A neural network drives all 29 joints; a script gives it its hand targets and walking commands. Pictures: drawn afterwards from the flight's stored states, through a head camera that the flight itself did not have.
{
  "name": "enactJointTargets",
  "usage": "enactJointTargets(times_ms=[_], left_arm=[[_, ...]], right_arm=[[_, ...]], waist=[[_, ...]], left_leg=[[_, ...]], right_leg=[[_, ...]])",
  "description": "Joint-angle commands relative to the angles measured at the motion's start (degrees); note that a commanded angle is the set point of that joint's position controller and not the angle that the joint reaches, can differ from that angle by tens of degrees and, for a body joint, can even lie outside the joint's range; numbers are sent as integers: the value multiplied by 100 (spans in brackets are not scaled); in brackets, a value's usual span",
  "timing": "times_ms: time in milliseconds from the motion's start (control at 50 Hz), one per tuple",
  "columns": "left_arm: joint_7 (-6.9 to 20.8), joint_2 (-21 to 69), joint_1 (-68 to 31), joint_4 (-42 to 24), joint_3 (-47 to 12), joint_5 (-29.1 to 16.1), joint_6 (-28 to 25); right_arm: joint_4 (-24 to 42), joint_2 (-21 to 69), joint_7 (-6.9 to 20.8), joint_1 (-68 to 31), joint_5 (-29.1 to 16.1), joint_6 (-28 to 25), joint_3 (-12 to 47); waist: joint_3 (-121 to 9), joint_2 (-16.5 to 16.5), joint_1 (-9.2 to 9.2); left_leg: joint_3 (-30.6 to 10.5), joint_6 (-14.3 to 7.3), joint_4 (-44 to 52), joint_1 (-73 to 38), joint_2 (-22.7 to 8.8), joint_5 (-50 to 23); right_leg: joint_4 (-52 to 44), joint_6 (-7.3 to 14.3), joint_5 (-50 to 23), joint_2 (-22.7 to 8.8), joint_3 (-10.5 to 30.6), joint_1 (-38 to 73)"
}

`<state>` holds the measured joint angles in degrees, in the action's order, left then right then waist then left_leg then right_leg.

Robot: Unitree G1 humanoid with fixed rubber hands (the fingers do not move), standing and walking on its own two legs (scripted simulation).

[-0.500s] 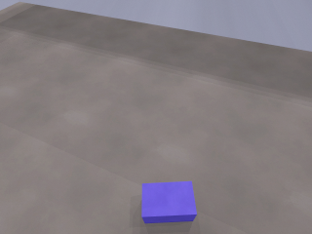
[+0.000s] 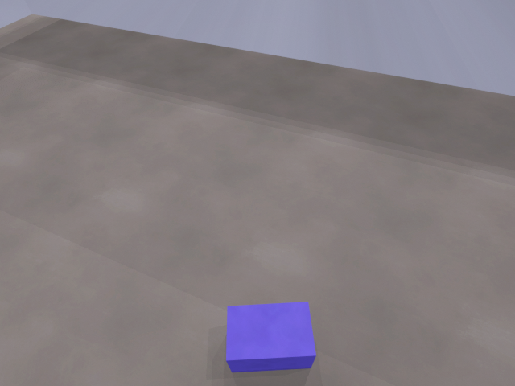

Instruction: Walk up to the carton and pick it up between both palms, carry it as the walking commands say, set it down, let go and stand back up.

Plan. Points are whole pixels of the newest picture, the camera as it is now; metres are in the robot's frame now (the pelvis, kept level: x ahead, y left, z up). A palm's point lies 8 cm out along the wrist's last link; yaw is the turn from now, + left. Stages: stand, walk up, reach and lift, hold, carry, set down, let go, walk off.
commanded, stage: walk up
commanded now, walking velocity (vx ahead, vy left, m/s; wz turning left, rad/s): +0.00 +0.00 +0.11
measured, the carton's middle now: (269, 337) +0.38 +0.03 -0.69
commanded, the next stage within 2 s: stand in 1.34 s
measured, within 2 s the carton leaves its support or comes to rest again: neither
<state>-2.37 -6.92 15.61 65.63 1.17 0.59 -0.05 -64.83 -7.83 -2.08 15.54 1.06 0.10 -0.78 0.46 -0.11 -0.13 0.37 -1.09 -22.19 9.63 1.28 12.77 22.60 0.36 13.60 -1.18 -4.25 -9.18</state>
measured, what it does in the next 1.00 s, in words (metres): stands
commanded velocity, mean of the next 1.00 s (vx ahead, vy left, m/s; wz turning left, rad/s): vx -0.04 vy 0.00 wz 0.12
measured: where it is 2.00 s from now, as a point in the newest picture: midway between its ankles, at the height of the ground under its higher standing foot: outside the picture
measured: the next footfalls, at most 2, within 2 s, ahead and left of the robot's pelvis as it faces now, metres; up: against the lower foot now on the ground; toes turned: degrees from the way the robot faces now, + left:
none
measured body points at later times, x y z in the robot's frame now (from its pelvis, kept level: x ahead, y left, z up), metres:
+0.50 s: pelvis -0.01 +0.00 -0.01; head +0.00 +0.00 +0.44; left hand -0.04 +0.24 -0.17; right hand +0.04 -0.23 -0.17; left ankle -0.01 +0.11 -0.74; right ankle -0.02 -0.11 -0.74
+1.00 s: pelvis -0.04 -0.02 -0.01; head -0.02 -0.01 +0.44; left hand -0.07 +0.21 -0.17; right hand +0.05 -0.24 -0.16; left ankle -0.04 +0.09 -0.74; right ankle -0.03 -0.12 -0.74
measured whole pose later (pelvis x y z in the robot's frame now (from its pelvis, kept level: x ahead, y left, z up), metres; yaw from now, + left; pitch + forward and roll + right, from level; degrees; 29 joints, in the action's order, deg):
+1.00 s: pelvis -0.04 -0.02 -0.01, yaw +7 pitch +0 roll +0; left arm -2.4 -8.7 16.8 59.8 2.1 0.1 1.3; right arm -60.3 -9.6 -2.0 11.0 1.2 1.1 -1.2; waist 2.1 -0.4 -1.2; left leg 0.9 -0.6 -27.9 14.1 0.3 13.7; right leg 27.7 1.5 15.4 -0.8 -6.1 -12.3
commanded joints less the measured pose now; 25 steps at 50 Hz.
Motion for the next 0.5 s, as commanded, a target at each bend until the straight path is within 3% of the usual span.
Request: enactJointTargets(times_ms=[0, 160, 180, 200, 220, 280, 300, 340, 400, 440, 480], left_arm=[[-50, -563, 321, -105, 104, 0, -45], [-63, -556, 379, -136, 109, -1, -43], [-75, -694, 268, -171, 190, 26, -32], [-126, -955, 302, -234, 298, -15, 7], [-133, -799, 425, -264, 272, -6, 21], [-147, -739, 514, -373, 278, 4, 56], [-142, -753, 511, -396, 268, 14, 59], [-126, -818, 538, -409, 256, 25, 55], [-120, -957, 493, -436, 287, 46, 47], [-123, -1020, 315, -493, 318, 53, 49], [-118, -1021, 161, -544, 332, 55, 71]], right_arm=[[176, -509, -28, 149, 2, -76, -74], [139, -453, -36, 187, 4, -74, -56], [115, -518, -58, 246, 2, -92, -138], [206, -771, -28, 162, 13, -81, -220], [247, -745, -37, 127, -11, -76, -235], [368, -747, -30, 79, 4, -31, -278], [404, -704, -33, 38, 14, -9, -269], [462, -642, -35, -54, 33, 14, -240], [478, -501, -38, -4, 60, 34, -201], [473, -479, -24, 95, 83, 53, -199], [463, -492, -11, 192, 109, 54, -202]], waist=[[210, 4, -12], [169, 19, 11], [145, -54, 79], [324, 131, 45], [112, 235, 27], [-34, 354, 3], [-5, 261, -9], [1, 40, -46], [43, -362, 11], [101, -461, 80], [148, -336, 133]], left_leg=[[-585, -23, 321, 176, -670, -690], [-649, -44, 220, 280, -632, -733], [-726, -23, 210, 308, -699, -923], [-984, -76, -18, 620, -775, -1469], [-983, -114, -57, 505, -816, -1561], [-1178, -164, -82, 774, -855, -1328], [-1197, -165, -108, 921, -827, -1191], [-1010, -97, -273, 1140, -653, -756], [-463, 30, -817, 1206, -298, -305], [-312, 72, -1089, 1053, -268, -59], [-360, 60, -1043, 905, -332, -98]], right_leg=[[-413, 80, -460, -664, 482, -198], [-330, 72, -438, -653, 423, -190], [-187, 48, -425, -641, 287, -191], [102, 23, -498, -604, 135, -162], [201, 34, -503, -589, 131, -215], [412, 28, -318, -550, 40, -108], [364, 43, -302, -571, 78, -82], [147, 128, -286, -707, 231, 36], [-301, 391, -379, -1192, 669, -6], [-425, 548, -360, -1423, 772, -238], [-328, 518, -185, -1360, 615, -428]])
